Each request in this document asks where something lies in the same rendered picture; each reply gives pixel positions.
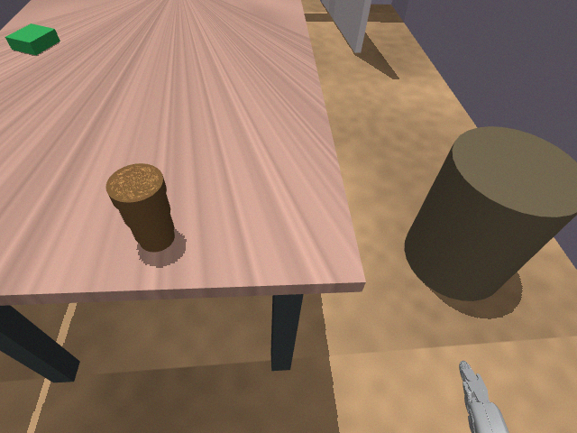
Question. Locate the table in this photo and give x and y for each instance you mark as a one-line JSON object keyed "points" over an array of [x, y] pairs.
{"points": [[224, 98]]}

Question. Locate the right robot hand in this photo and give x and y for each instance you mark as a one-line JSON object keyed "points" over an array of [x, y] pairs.
{"points": [[485, 416]]}

